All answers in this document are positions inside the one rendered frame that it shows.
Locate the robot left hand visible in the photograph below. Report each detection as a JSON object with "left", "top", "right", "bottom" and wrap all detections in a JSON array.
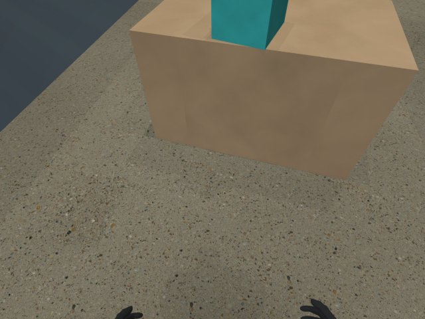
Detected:
[{"left": 115, "top": 306, "right": 143, "bottom": 319}]

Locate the pedestal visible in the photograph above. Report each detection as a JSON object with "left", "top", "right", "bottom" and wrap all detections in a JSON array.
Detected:
[{"left": 129, "top": 0, "right": 418, "bottom": 180}]

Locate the robot right hand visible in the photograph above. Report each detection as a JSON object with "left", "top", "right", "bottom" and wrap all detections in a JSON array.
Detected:
[{"left": 300, "top": 299, "right": 336, "bottom": 319}]

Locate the carton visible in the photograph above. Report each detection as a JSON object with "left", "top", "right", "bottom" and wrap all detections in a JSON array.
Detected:
[{"left": 211, "top": 0, "right": 288, "bottom": 50}]

